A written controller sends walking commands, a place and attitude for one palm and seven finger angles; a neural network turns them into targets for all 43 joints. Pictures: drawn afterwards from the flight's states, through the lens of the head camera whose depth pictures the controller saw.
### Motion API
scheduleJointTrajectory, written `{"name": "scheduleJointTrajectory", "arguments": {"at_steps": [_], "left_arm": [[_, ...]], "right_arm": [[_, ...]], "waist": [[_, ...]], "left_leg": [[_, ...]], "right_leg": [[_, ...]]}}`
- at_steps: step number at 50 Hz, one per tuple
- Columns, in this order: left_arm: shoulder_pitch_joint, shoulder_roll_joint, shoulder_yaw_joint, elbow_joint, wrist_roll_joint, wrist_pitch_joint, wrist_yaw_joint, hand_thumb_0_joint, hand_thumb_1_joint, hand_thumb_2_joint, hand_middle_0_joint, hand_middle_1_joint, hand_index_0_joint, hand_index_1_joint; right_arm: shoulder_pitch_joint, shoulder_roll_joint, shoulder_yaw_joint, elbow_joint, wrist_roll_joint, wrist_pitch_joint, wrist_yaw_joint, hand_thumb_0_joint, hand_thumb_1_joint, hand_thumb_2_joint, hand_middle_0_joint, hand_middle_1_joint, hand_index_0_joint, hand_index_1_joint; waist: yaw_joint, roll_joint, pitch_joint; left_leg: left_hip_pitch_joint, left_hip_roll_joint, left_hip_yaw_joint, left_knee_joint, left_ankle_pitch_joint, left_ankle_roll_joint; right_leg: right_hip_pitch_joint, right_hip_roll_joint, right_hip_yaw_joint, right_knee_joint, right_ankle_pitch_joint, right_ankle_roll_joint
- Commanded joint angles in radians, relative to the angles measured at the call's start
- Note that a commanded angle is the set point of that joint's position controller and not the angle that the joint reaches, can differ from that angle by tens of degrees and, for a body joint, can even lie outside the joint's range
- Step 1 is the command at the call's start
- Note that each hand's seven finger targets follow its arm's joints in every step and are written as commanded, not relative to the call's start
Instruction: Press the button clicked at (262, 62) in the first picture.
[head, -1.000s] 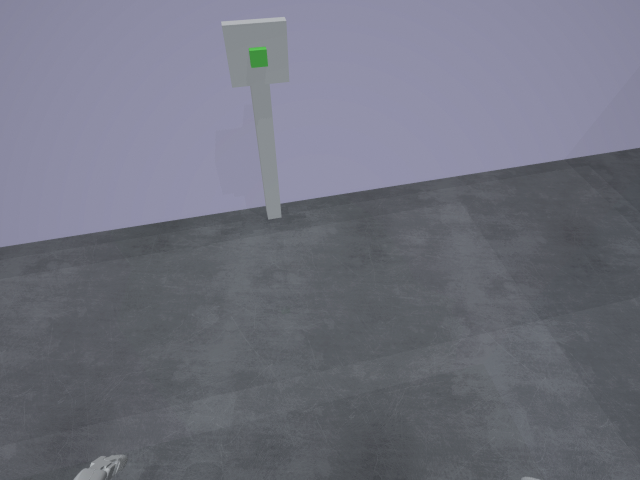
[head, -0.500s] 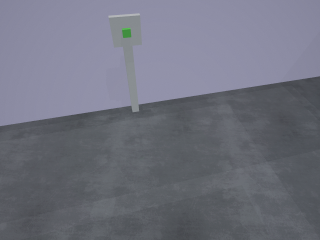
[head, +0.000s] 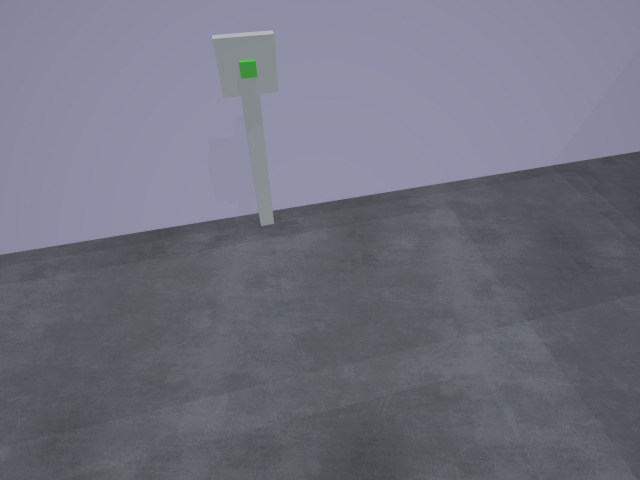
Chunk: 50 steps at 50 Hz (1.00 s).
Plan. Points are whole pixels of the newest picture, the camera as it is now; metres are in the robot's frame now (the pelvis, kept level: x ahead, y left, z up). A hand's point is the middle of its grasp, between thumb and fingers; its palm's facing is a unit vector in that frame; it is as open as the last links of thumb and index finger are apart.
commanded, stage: stand and wait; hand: left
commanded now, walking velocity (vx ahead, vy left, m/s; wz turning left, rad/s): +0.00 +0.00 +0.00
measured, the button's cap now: (247, 68) +1.23 +0.29 -0.05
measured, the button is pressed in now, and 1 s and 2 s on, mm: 0 0 0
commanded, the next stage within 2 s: look at it before walking up in 0.02 s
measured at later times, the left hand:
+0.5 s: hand out of the picture +0.07 +0.25 -0.16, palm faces -0.01 -0.94 -0.33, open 7.4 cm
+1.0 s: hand out of the picture +0.06 +0.24 -0.17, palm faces -0.02 -0.96 -0.30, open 7.4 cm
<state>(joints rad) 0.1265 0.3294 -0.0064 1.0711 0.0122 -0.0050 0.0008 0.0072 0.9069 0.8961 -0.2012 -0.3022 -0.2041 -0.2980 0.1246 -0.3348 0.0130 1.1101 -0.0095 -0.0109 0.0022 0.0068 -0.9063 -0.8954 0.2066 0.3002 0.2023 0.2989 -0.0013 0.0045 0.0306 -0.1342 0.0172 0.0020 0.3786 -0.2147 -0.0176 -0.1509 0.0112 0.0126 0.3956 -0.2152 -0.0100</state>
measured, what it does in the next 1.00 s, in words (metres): stands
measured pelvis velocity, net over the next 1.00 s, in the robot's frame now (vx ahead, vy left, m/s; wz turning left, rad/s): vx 0.01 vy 0.01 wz -0.03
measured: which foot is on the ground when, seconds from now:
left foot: down 0.00-1.00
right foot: down 0.00-1.00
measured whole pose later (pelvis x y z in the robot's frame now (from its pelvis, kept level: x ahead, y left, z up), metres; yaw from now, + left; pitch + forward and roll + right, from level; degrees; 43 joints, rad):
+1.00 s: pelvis +0.01 +0.01 +0.00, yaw -2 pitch -1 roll +0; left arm 0.21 0.30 0.01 1.07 0.02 0.02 0.00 0.01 0.91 0.90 -0.20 -0.30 -0.20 -0.30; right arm 0.16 -0.30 0.01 1.10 -0.02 0.00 0.00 0.01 -0.91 -0.90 0.20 0.30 0.20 0.30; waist 0.02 0.00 0.00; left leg -0.15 0.03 0.03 0.45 -0.29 -0.01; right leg -0.16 0.02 0.04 0.44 -0.26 -0.01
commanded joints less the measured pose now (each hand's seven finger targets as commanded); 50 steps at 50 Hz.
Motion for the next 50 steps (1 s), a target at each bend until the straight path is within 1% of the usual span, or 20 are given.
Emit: {"name": "scheduleJointTrajectory", "arguments": {"at_steps": [1,5,8,10,13,18,19,22,27,32,34,38,42,43,44,45,46,47,49,50], "left_arm": [[-0.039,0.212,0.041,-0.063,-0.003,-0.021,0.011,0.0,0.9,0.9,-0.2,-0.3,-0.2,-0.3],[-0.034,0.213,0.041,-0.063,-0.002,-0.022,0.01,0.0,0.9,0.9,-0.2,-0.3,-0.2,-0.3],[-0.035,0.212,0.041,-0.061,-0.002,-0.023,0.011,0.0,0.9,0.9,-0.2,-0.3,-0.2,-0.3],[-0.031,0.213,0.04,-0.061,-0.002,-0.024,0.011,0.0,0.9,0.9,-0.2,-0.3,-0.2,-0.3],[-0.031,0.212,0.041,-0.058,-0.003,-0.024,0.011,0.0,0.9,0.9,-0.2,-0.3,-0.2,-0.3],[-0.023,0.211,0.04,-0.053,-0.002,-0.025,0.012,0.0,0.9,0.9,-0.2,-0.3,-0.2,-0.3],[-0.021,0.212,0.04,-0.052,-0.003,-0.024,0.012,0.0,0.9,0.9,-0.2,-0.3,-0.2,-0.3],[-0.022,0.211,0.04,-0.051,-0.002,-0.023,0.012,0.0,0.9,0.9,-0.2,-0.3,-0.2,-0.3],[-0.018,0.211,0.04,-0.049,-0.002,-0.024,0.012,0.0,0.9,0.9,-0.2,-0.3,-0.2,-0.3],[-0.02,0.213,0.04,-0.048,-0.001,-0.024,0.011,0.0,0.9,0.9,-0.2,-0.3,-0.2,-0.3],[-0.02,0.215,0.04,-0.049,-0.001,-0.024,0.011,0.0,0.9,0.9,-0.2,-0.3,-0.2,-0.3],[-0.021,0.216,0.04,-0.049,-0.001,-0.025,0.011,0.0,0.9,0.9,-0.2,-0.3,-0.2,-0.3],[-0.022,0.216,0.04,-0.05,-0.001,-0.025,0.011,0.0,0.9,0.9,-0.2,-0.3,-0.2,-0.3],[0.014,0.141,0.026,-0.032,-0.003,-0.016,0.013,0.0,0.9,0.9,-0.2,-0.3,-0.2,-0.3],[0.052,0.092,0.015,-0.019,-0.001,-0.004,0.014,0.0,0.9,0.9,-0.2,-0.3,-0.2,-0.3],[0.076,0.092,0.017,-0.014,0.003,0.004,0.01,0.0,0.9,0.9,-0.2,-0.3,-0.2,-0.3],[0.087,0.099,0.023,-0.021,0.005,0.011,0.004,0.0,0.9,0.9,-0.2,-0.3,-0.2,-0.3],[0.092,0.106,0.031,-0.029,0.007,0.015,-0.002,0.0,0.9,0.9,-0.2,-0.3,-0.2,-0.3],[0.117,0.105,0.046,-0.051,0.01,0.017,-0.011,0.0,0.9,0.9,-0.2,-0.3,-0.2,-0.3],[0.134,0.102,0.051,-0.059,0.01,0.015,-0.014,0.0,0.9,0.9,-0.2,-0.3,-0.2,-0.3]], "right_arm": [[-0.05,-0.202,-0.042,-0.065,0.001,-0.021,-0.015,0.0,-0.9,-0.9,0.2,0.3,0.2,0.3],[-0.048,-0.202,-0.043,-0.066,0.001,-0.021,-0.015,0.0,-0.9,-0.9,0.2,0.3,0.2,0.3],[-0.046,-0.202,-0.042,-0.065,0.001,-0.022,-0.015,0.0,-0.9,-0.9,0.2,0.3,0.2,0.3],[-0.045,-0.202,-0.043,-0.065,0.003,-0.021,-0.015,0.0,-0.9,-0.9,0.2,0.3,0.2,0.3],[-0.048,-0.204,-0.043,-0.063,0.002,-0.023,-0.016,0.0,-0.9,-0.9,0.2,0.3,0.2,0.3],[-0.053,-0.204,-0.044,-0.062,0.003,-0.023,-0.017,0.0,-0.9,-0.9,0.2,0.3,0.2,0.3],[-0.05,-0.207,-0.043,-0.062,0.003,-0.023,-0.017,0.0,-0.9,-0.9,0.2,0.3,0.2,0.3],[-0.056,-0.206,-0.042,-0.063,0.003,-0.022,-0.017,0.0,-0.9,-0.9,0.2,0.3,0.2,0.3],[-0.056,-0.207,-0.043,-0.063,0.003,-0.023,-0.016,0.0,-0.9,-0.9,0.2,0.3,0.2,0.3],[-0.059,-0.208,-0.043,-0.064,0.004,-0.022,-0.016,0.0,-0.9,-0.9,0.2,0.3,0.2,0.3],[-0.058,-0.209,-0.042,-0.064,0.004,-0.024,-0.016,0.0,-0.9,-0.9,0.2,0.3,0.2,0.3],[-0.059,-0.208,-0.043,-0.063,0.004,-0.022,-0.015,0.0,-0.9,-0.9,0.2,0.3,0.2,0.3],[-0.056,-0.208,-0.042,-0.064,0.004,-0.022,-0.015,0.0,-0.9,-0.9,0.2,0.3,0.2,0.3],[-0.026,-0.134,-0.026,-0.045,0.0,-0.016,-0.013,0.0,-0.9,-0.9,0.2,0.3,0.2,0.3],[0.012,-0.082,-0.013,-0.033,-0.005,-0.005,-0.011,0.0,-0.9,-0.9,0.2,0.3,0.2,0.3],[0.036,-0.078,-0.015,-0.028,-0.008,0.001,-0.01,0.0,-0.9,-0.9,0.2,0.3,0.2,0.3],[0.042,-0.082,-0.022,-0.032,-0.011,0.005,-0.008,0.0,-0.9,-0.9,0.2,0.3,0.2,0.3],[0.052,-0.086,-0.027,-0.039,-0.013,0.007,-0.007,0.0,-0.9,-0.9,0.2,0.3,0.2,0.3],[0.07,-0.09,-0.037,-0.058,-0.015,0.003,-0.008,0.0,-0.9,-0.9,0.2,0.3,0.2,0.3],[0.088,-0.09,-0.042,-0.063,-0.014,0.0,-0.009,0.0,-0.9,-0.9,0.2,0.3,0.2,0.3]], "waist": [[0.004,-0.006,-0.045],[0.003,-0.016,-0.056],[0.001,-0.009,-0.063],[0.003,-0.02,-0.067],[0.002,-0.004,-0.069],[0.002,-0.005,-0.071],[0.002,0.001,-0.077],[0.004,-0.006,-0.053],[0.004,-0.007,-0.07],[0.005,-0.007,-0.055],[0.004,0.004,-0.065],[0.004,-0.014,-0.055],[0.003,-0.011,-0.054],[0.003,-0.01,-0.084],[0.004,-0.012,-0.074],[0.006,-0.028,-0.055],[0.009,-0.037,-0.003],[0.007,-0.041,0.042],[0.009,-0.053,0.1],[0.008,-0.048,0.096]], "left_leg": [[-0.01,0.099,-0.099,-0.063,0.113,0.045],[-0.001,0.099,-0.1,-0.06,0.123,0.045],[0.002,0.1,-0.099,-0.061,0.134,0.043],[0.005,0.1,-0.101,-0.057,0.141,0.044],[0.011,0.102,-0.104,-0.061,0.156,0.044],[0.023,0.104,-0.102,-0.062,0.177,0.045],[0.026,0.105,-0.102,-0.063,0.178,0.044],[0.017,0.104,-0.104,-0.069,0.164,0.046],[0.033,0.106,-0.104,-0.07,0.18,0.046],[0.025,0.105,-0.105,-0.078,0.165,0.046],[0.028,0.105,-0.106,-0.079,0.178,0.046],[0.025,0.104,-0.105,-0.079,0.164,0.044],[0.021,0.102,-0.108,-0.081,0.16,0.044],[0.036,0.103,-0.09,-0.072,0.123,0.034],[0.03,0.095,-0.069,-0.053,0.033,0.024],[0.008,0.086,-0.056,-0.033,-0.083,0.024],[-0.035,0.079,-0.046,-0.023,-0.198,0.027],[-0.08,0.076,-0.042,-0.017,-0.278,0.03],[-0.128,0.077,-0.036,0.02,-0.345,0.038],[-0.136,0.085,-0.038,0.04,-0.361,0.047]], "right_leg": [[-0.004,-0.124,0.112,-0.075,0.092,-0.026],[-0.003,-0.125,0.11,-0.076,0.1,-0.026],[0.006,-0.127,0.108,-0.074,0.118,-0.025],[0.008,-0.126,0.107,-0.073,0.126,-0.025],[0.013,-0.127,0.106,-0.07,0.143,-0.025],[0.018,-0.13,0.1,-0.07,0.169,-0.024],[0.021,-0.128,0.1,-0.07,0.168,-0.023],[0.01,-0.127,0.098,-0.077,0.148,-0.021],[0.018,-0.129,0.098,-0.077,0.164,-0.021],[0.014,-0.129,0.097,-0.083,0.147,-0.019],[0.025,-0.129,0.096,-0.082,0.159,-0.02],[0.017,-0.131,0.097,-0.089,0.149,-0.019],[0.017,-0.13,0.1,-0.091,0.143,-0.02],[0.026,-0.128,0.099,-0.091,0.099,-0.012],[0.012,-0.119,0.103,-0.085,-0.009,-0.008],[-0.014,-0.11,0.123,-0.088,-0.134,-0.016],[-0.056,-0.106,0.147,-0.099,-0.244,-0.027],[-0.087,-0.1,0.169,-0.099,-0.32,-0.039],[-0.14,-0.089,0.203,-0.08,-0.387,-0.063],[-0.144,-0.086,0.215,-0.06,-0.399,-0.077]]}}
